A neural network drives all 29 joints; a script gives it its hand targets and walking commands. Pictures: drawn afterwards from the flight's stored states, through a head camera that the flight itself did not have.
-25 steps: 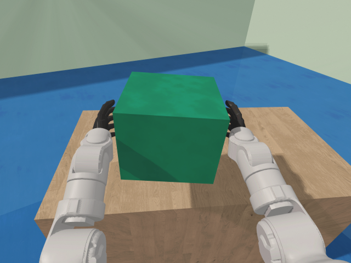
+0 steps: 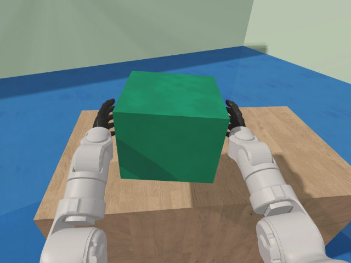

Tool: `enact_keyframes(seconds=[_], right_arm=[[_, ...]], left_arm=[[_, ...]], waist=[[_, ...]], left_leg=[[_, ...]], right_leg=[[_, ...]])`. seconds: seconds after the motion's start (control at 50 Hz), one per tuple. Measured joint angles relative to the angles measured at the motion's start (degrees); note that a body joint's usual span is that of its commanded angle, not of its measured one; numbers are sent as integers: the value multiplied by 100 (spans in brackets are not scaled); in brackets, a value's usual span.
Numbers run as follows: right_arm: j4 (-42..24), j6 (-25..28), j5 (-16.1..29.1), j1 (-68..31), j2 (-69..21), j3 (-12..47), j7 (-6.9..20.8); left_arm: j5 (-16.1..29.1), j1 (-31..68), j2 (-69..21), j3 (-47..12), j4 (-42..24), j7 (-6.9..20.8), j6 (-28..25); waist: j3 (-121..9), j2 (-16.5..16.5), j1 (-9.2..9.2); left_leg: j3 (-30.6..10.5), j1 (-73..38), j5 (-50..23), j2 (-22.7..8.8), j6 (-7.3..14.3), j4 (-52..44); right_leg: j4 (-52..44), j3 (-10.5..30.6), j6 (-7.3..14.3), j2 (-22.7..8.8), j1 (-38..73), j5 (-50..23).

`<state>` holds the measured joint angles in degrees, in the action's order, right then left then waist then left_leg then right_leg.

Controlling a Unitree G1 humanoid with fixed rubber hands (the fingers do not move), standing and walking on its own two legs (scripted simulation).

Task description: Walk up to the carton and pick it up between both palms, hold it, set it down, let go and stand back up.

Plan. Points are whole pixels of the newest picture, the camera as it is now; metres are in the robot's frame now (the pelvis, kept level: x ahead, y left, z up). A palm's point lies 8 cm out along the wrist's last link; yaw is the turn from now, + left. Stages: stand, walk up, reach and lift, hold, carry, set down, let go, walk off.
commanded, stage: set down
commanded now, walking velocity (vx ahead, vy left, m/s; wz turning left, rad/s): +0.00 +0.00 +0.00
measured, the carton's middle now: (170, 124) +0.43 +0.01 +0.17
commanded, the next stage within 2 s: none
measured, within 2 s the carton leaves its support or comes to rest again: neither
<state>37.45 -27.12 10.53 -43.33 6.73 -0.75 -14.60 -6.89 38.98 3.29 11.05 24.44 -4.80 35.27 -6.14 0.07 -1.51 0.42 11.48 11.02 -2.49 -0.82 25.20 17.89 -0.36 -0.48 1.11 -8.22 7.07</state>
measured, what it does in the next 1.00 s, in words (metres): stands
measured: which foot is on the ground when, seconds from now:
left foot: down 0.00-1.00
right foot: down 0.00-1.00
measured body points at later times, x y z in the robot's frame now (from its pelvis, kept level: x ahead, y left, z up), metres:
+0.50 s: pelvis +0.03 -0.01 +0.00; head +0.02 +0.00 +0.45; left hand +0.40 +0.17 +0.10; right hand +0.43 -0.14 +0.14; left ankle +0.03 +0.12 -0.74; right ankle +0.03 -0.13 -0.74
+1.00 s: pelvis +0.02 -0.01 +0.00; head +0.04 +0.00 +0.45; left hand +0.40 +0.16 +0.10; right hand +0.44 -0.15 +0.11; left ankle +0.03 +0.12 -0.74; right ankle +0.03 -0.13 -0.74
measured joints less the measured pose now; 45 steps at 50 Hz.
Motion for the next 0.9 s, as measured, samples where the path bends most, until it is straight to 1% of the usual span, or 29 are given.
enact_keyframes(seconds=[0.08, 0.18, 0.26, 0.36, 0.4, 0.48, 0.52, 0.6, 0.72, 0.78, 0.9], right_arm=[[1, 203, -2, -54, -94, -237, 10], [71, 772, -210, -109, -276, -598, 135], [136, 1111, -334, -105, -356, -668, 276], [139, 1495, -375, 11, -479, -669, 327], [140, 1649, -374, 75, -497, -649, 368], [138, 2025, -375, 338, -434, -369, 548], [142, 2172, -374, 469, -431, -298, 577], [144, 2264, -374, 585, -387, -282, 599], [144, 2367, -373, 575, -314, -345, 626], [201, 2396, -426, 555, -360, -547, 684], [520, 2508, -675, 495, -392, -859, 875]], left_arm=[[-109, 109, -43, 118, -4, 40, -137], [-433, 197, -278, 561, -3, 196, -511], [-672, 121, -346, 756, 1, 374, -614], [-693, -282, -398, 762, 2, 447, -715], [-695, -495, -495, 762, -45, 395, -814], [-695, -1082, -608, 534, -569, 208, -992], [-694, -1257, -608, 422, -670, 139, -1062], [-694, -1305, -641, 333, -670, 71, -1093], [-693, -1119, -693, 334, -663, 18, -1096], [-693, -986, -693, 334, -548, 11, -1095], [-693, -808, -693, 334, -252, -27, -1124]], waist=[[70, 0, 0], [154, 0, 19], [363, -1, 59], [593, -1, 77], [658, -1, 78], [665, -1, 79], [600, -1, 78], [518, -1, 70], [562, -4, 70], [591, -22, 110], [729, -24, 227]], left_leg=[[0, -2, 0, 0, 0, -6], [-1, -18, -4, 1, 2, -71], [-1, -133, -23, 2, 2, -180], [0, -197, -27, 3, 2, -280], [0, -198, -22, 3, 2, -293], [0, -200, -14, 3, -20, -293], [0, -201, -14, 3, -33, -293], [0, -212, -14, 3, -34, -293], [0, -265, 11, 3, -34, -354], [0, -265, -3, 3, -34, -354], [0, -273, -13, 3, -34, -367]], right_leg=[[-1, 0, 0, 0, -1, 0], [-46, 0, 0, 0, 6, 1], [-112, -1, 0, 0, 101, 5], [-161, -2, 0, 0, 143, 37], [-177, -2, 0, 0, 147, 47], [-204, -2, 18, 0, 164, 76], [-206, -2, 28, 0, 167, 97], [-205, -2, 29, 0, 178, 114], [-169, -3, 29, 1, 180, 105], [-168, -4, 29, 1, 180, 93], [-163, -4, 29, 1, 179, 92]])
